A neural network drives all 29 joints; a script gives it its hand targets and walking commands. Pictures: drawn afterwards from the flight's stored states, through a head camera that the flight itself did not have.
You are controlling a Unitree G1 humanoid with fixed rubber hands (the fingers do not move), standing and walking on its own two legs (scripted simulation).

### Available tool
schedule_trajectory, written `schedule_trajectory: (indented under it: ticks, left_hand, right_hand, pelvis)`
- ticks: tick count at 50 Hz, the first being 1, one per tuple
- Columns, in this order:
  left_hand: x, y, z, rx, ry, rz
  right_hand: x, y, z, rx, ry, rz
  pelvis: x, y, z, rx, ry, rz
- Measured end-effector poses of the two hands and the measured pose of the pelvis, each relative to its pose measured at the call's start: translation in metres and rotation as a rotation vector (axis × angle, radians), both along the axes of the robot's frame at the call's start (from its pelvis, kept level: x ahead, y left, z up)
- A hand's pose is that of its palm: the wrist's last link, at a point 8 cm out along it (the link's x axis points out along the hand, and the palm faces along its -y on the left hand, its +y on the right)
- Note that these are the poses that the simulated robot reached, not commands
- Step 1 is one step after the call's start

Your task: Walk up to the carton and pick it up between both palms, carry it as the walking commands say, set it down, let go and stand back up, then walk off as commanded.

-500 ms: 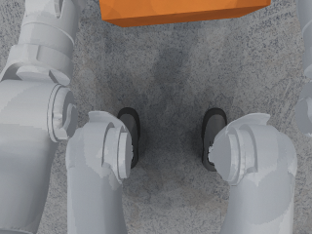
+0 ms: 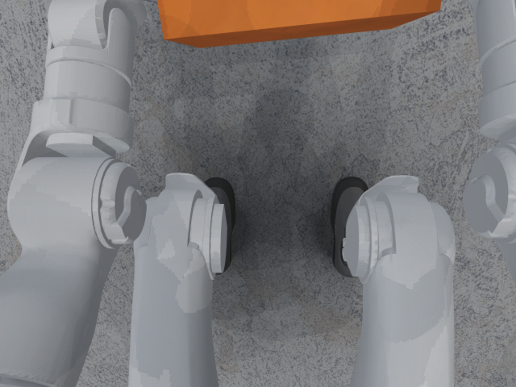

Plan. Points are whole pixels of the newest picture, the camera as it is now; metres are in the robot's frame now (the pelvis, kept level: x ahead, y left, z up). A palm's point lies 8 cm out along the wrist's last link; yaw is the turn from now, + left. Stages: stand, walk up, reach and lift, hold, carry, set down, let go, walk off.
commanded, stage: reach and lift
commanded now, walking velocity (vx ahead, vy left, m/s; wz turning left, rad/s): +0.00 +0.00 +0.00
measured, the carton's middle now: out of the picture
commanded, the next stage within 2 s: none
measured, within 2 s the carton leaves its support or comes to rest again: neither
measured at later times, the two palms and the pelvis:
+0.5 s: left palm out of the picture +0.55 +0.18 -0.06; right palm out of the picture +0.57 -0.19 -0.05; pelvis -0.02 +0.00 +0.05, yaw +0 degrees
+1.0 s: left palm out of the picture +0.53 +0.18 +0.00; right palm out of the picture +0.55 -0.19 +0.01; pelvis -0.02 +0.00 +0.10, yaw +0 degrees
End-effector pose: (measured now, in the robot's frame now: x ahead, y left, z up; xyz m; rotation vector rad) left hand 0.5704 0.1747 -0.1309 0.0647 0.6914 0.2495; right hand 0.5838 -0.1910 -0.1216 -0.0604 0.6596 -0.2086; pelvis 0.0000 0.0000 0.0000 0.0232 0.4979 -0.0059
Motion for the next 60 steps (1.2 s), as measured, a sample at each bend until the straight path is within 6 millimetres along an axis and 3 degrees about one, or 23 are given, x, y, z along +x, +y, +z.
schedule_trajectory:
  ticks: [10,22,32,44,60]
  left_hand:
    - [-0.017,0.003,0.015,-0.004,0.02,0.014]
    - [-0.019,0.002,0.065,-0.004,-0.019,0.018]
    - [-0.028,0.0,0.075,-0.01,-0.01,0.023]
    - [-0.035,0.002,0.123,-0.016,-0.039,0.029]
    - [-0.052,0.003,0.158,-0.037,-0.04,0.045]
  right_hand:
    - [-0.015,0.003,0.015,0.01,0.02,-0.001]
    - [-0.017,0.002,0.062,0.023,-0.018,-0.01]
    - [-0.027,0.0,0.073,0.02,-0.008,-0.012]
    - [-0.036,0.002,0.119,0.039,-0.035,-0.027]
    - [-0.052,0.003,0.157,0.043,-0.036,-0.036]
  pelvis:
    - [-0.003,0.002,0.019,-0.005,-0.011,0.006]
    - [-0.015,0.0,0.044,-0.003,-0.035,0.005]
    - [-0.014,-0.001,0.063,0.001,-0.029,0.002]
    - [-0.02,0.001,0.089,0.001,-0.073,-0.007]
    - [-0.021,0.004,0.12,-0.008,-0.106,-0.006]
